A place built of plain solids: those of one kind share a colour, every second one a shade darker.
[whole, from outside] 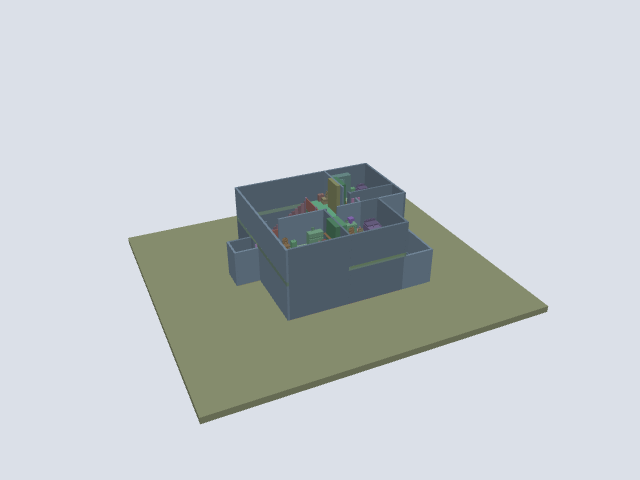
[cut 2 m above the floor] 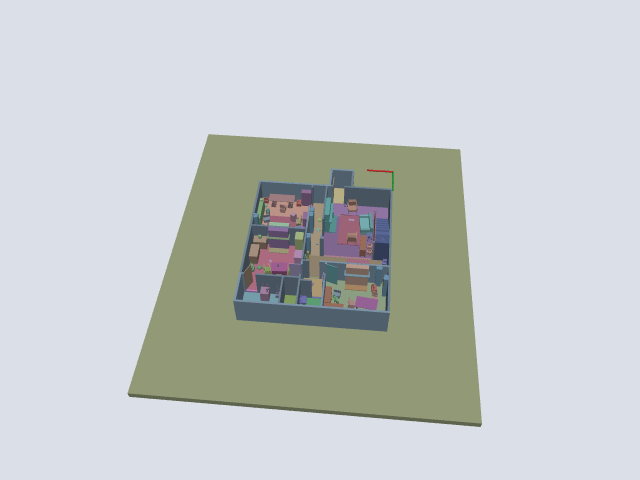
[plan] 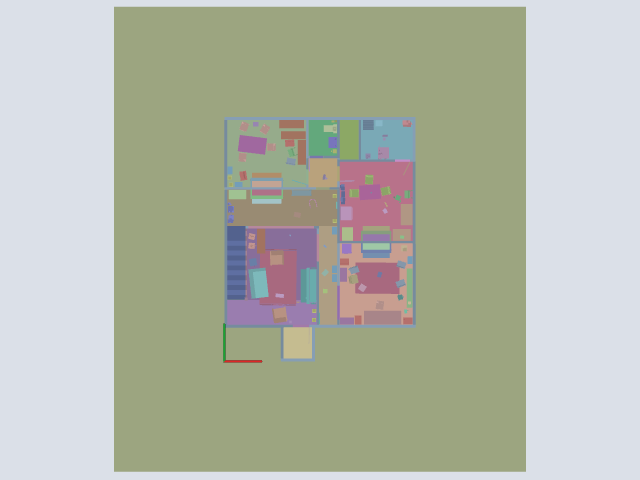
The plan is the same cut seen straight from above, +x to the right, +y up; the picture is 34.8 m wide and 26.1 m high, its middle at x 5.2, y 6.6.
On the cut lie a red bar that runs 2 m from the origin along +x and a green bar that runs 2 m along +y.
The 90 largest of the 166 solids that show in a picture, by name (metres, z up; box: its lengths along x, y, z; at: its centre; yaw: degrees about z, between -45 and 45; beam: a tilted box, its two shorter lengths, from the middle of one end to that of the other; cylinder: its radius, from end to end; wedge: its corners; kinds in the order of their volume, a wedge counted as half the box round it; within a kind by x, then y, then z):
{
 "under_1": {"box": [22.4, 25.29, 0.5], "at": [5.2, 6.64, -0.69]},
 "wall_1": {"box": [0.16, 7.35, 5.57], "at": [0.08, 5.67, 2.49]},
 "wall_2": {"box": [0.16, 3.66, 5.57], "at": [0.08, 11.3, 2.49]},
 "wall_3": {"box": [3.48, 0.13, 2.47], "at": [1.74, 9.4, 4.04]},
 "wall_4": {"box": [3.72, 0.13, 2.81], "at": [1.86, 1.93, 1.1]},
 "wall_5": {"box": [4.99, 0.13, 2.81], "at": [2.5, 9.4, 1.1]},
 "wall_6": {"box": [0.16, 1.67, 2.81], "at": [3.14, 0.99, 1.1]},
 "wall_7": {"box": [6.3, 0.16, 2.47], "at": [3.15, 13.21, 4.04]},
 "wall_8": {"box": [1.87, 0.16, 2.81], "at": [4.0, 0.08, 1.1]},
 "wall_9": {"box": [0.13, 3.66, 2.47], "at": [4.51, 11.3, 4.04]},
 "wall_10": {"box": [0.13, 1.95, 2.81], "at": [4.51, 12.15, 1.1]},
 "wall_11": {"box": [0.16, 1.67, 2.81], "at": [4.85, 0.99, 1.1]},
 "wall_12": {"box": [0.13, 3.44, 2.81], "at": [5.08, 3.71, 1.1]},
 "wall_13": {"box": [10.4, 0.16, 2.47], "at": [5.2, 1.91, 4.04]},
 "wall_14": {"box": [10.4, 0.16, 2.81], "at": [5.2, 13.21, 1.1]},
 "wall_15": {"box": [0.9, 0.13, 2.81], "at": [5.82, 11.12, 1.1]},
 "wall_16": {"box": [0.13, 3.47, 2.47], "at": [6.21, 4.68, 4.04]},
 "wall_17": {"box": [0.13, 2.31, 2.81], "at": [6.21, 5.26, 1.1]},
 "wall_18": {"box": [0.13, 2.79, 2.81], "at": [6.21, 7.95, 1.1]},
 "wall_19": {"box": [0.13, 1.82, 2.47], "at": [6.21, 8.43, 4.04]},
 "wall_20": {"box": [0.13, 1.38, 2.47], "at": [6.21, 10.16, 4.04]},
 "wall_21": {"box": [0.13, 1.95, 2.81], "at": [6.21, 12.15, 1.1]},
 "wall_22": {"box": [0.16, 2.12, 2.47], "at": [6.22, 12.07, 4.04]},
 "wall_23": {"box": [0.13, 2.15, 2.81], "at": [7.37, 12.05, 1.1]},
 "wall_24": {"box": [5.78, 0.13, 2.81], "at": [7.51, 1.93, 1.1]},
 "wall_25": {"box": [5.63, 0.031, 2.81], "at": [7.58, 1.84, 1.1]},
 "wall_26": {"box": [3.14, 0.13, 2.81], "at": [7.71, 10.91, 1.1]},
 "wall_27": {"box": [4.26, 0.13, 5.57], "at": [8.27, 6.49, 2.49]},
 "wall_28": {"box": [4.26, 0.16, 2.47], "at": [8.27, 10.93, 4.04]},
 "wall_29": {"box": [0.16, 4.43, 5.57], "at": [10.32, 4.21, 2.49]},
 "wall_30": {"box": [0.16, 4.3, 5.57], "at": [10.32, 8.7, 2.49]},
 "wall_31": {"box": [0.16, 2.15, 2.81], "at": [10.32, 12.05, 1.1]},
 "stair_1": {"box": [0.99, 4.02, 0.48], "at": [0.65, 5.35, -0.06]},
 "stair_2": {"box": [0.99, 3.75, 0.65], "at": [0.65, 5.49, 0.03]},
 "stair_3": {"box": [0.99, 3.48, 0.83], "at": [0.65, 5.62, 0.11]},
 "stair_4": {"box": [0.99, 3.21, 1.0], "at": [0.65, 5.75, 0.2]},
 "stair_5": {"box": [0.99, 2.95, 1.18], "at": [0.65, 5.89, 0.29]},
 "stair_6": {"box": [0.99, 2.68, 1.35], "at": [0.65, 6.02, 0.38]},
 "stair_7": {"box": [0.99, 2.41, 1.53], "at": [0.65, 6.15, 0.46]},
 "stair_8": {"box": [0.99, 2.14, 1.7], "at": [0.65, 6.29, 0.55]},
 "stair_9": {"box": [0.99, 1.87, 1.88], "at": [0.65, 6.42, 0.64]},
 "stair_10": {"box": [0.99, 1.61, 2.06], "at": [0.65, 6.56, 0.73]},
 "stair_11": {"box": [0.99, 1.34, 2.23], "at": [0.65, 6.69, 0.82]},
 "stair_12": {"box": [0.99, 1.07, 2.41], "at": [0.65, 6.82, 0.9]},
 "stair_13": {"box": [0.99, 0.8, 2.58], "at": [0.65, 6.96, 0.99]},
 "stair_14": {"box": [0.99, 0.27, 2.93], "at": [0.65, 7.23, 1.17]},
 "floor_living_1": {"box": [4.86, 1.35, 0.65], "at": [2.59, 2.67, -0.32]},
 "floor_living_2": {"box": [3.87, 3.89, 0.65], "at": [3.08, 5.29, -0.32]},
 "floor_den_1": {"box": [3.97, 4.43, 0.65], "at": [8.26, 4.21, -0.32]},
 "floor_aisle_1": {"box": [5.98, 1.98, 0.65], "at": [3.15, 8.35, -0.32]},
 "floor_aisle_2": {"box": [0.99, 5.37, 0.65], "at": [5.64, 4.67, -0.32]},
 "floor_kitchen_1": {"box": [3.97, 4.3, 0.65], "at": [8.26, 8.7, -0.32]},
 "floor_dining_1": {"box": [4.29, 3.66, 0.65], "at": [2.31, 11.3, -0.32]},
 "fixture_breast_bedroom_1": {"box": [1.6, 0.36, 2.52], "at": [2.31, 9.65, 4.02]},
 "fixture_breast_bedroom_2": {"box": [1.47, 0.36, 2.52], "at": [8.26, 6.24, 4.02]},
 "fixture_breast_bedroom_3": {"box": [1.47, 0.38, 2.52], "at": [8.26, 6.74, 4.02]},
 "floor_scullery_1": {"box": [2.81, 2.15, 0.5], "at": [8.84, 12.05, -0.4]},
 "wardrobe_1": {"box": [0.6, 1.69, 2.0], "at": [0.47, 10.65, 3.81]},
 "floor_wc_1": {"box": [1.56, 1.95, 0.65], "at": [5.36, 12.15, -0.32]},
 "upper_floor_landing_1": {"box": [5.98, 1.98, 0.16], "at": [3.15, 8.35, 2.73]},
 "fireplace_1": {"box": [0.36, 1.8, 2.87], "at": [4.83, 4.11, 1.44]},
 "sideboard_1": {"box": [0.45, 1.35, 0.71], "at": [2.0, 6.54, 0.51]},
 "sideboard_2": {"box": [1.35, 0.45, 0.71], "at": [3.65, 12.89, 0.51]},
 "sideboard_3": {"box": [1.35, 0.45, 0.71], "at": [3.75, 12.29, 0.51]},
 "sideboard_4": {"box": [0.45, 1.35, 0.71], "at": [4.21, 11.37, 0.51]},
 "floor_porch_1": {"box": [1.55, 1.7, 0.65], "at": [4.0, 1.01, -0.32]},
 "floor_back_hall_1": {"box": [1.56, 1.58, 0.65], "at": [5.36, 10.26, -0.32]},
 "fixture_breast_kitchen_1": {"box": [1.47, 0.37, 2.56], "at": [8.26, 6.73, 1.23]},
 "fixture_breast_dining_1": {"box": [1.6, 0.34, 2.56], "at": [2.31, 9.64, 1.23]},
 "fixture_breast_aisle_1": {"box": [1.6, 0.33, 2.56], "at": [2.31, 9.18, 1.23]},
 "fixture_breast_den_1": {"box": [1.47, 0.35, 2.56], "at": [8.26, 6.25, 1.23]},
 "fixture_breast_landing_1": {"box": [1.6, 0.3, 2.52], "at": [2.31, 9.19, 4.02]},
 "chest_drawers_1": {"box": [0.5, 1.14, 1.0], "at": [6.53, 5.63, 3.31]},
 "chest_drawers_2": {"box": [0.5, 1.15, 0.99], "at": [6.53, 8.36, 3.3]},
 "floor_larder_1": {"box": [1.03, 2.15, 0.5], "at": [6.79, 12.05, -0.4]},
 "counter_run_1": {"box": [0.98, 0.61, 0.78], "at": [9.65, 6.87, 0.49]},
 "counter_run_2": {"box": [0.61, 1.16, 0.78], "at": [9.93, 7.98, 0.49]},
 "child_bed_1": {"box": [2.06, 1.06, 0.4], "at": [7.28, 10.25, 3.19]},
 "flat_shelf_1": {"box": [0.39, 0.76, 1.46], "at": [6.47, 4.72, 0.73]},
 "flat_shelf_2": {"box": [0.76, 0.39, 1.46], "at": [6.67, 2.19, 0.73]},
 "rug_1": {"box": [2.0, 2.9, 0.08], "at": [2.92, 4.58, -0.03], "yaw": -0.6},
 "rug_2": {"box": [2.4, 1.7, 0.08], "at": [8.32, 4.53, -0.03], "yaw": -0.5},
 "bookcase_1": {"box": [0.31, 2.14, 1.15], "at": [10.07, 3.98, 0.57]},
 "fridge_flat_1": {"box": [0.6, 0.73, 1.66], "at": [6.69, 6.93, 0.83]},
 "kitchen_table_1": {"box": [1.06, 0.71, 0.72], "at": [7.92, 9.2, 0.36], "yaw": 3.9},
 "sofa_1": {"box": [0.93, 1.6, 0.34], "at": [1.86, 4.26, 0.28], "yaw": 6.5},
 "range_flat_1": {"box": [0.65, 0.76, 0.94], "at": [6.6, 8.05, 0.47]},
 "wall_band_1": {"box": [0.16, 7.35, 0.31], "at": [0.08, 5.67, 2.65]},
 "washer_1": {"box": [0.6, 0.62, 0.87], "at": [8.65, 11.34, 0.29]},
 "stair_guard_1": {"box": [3.87, 0.08, 0.98], "at": [3.08, 7.27, 3.3]}
}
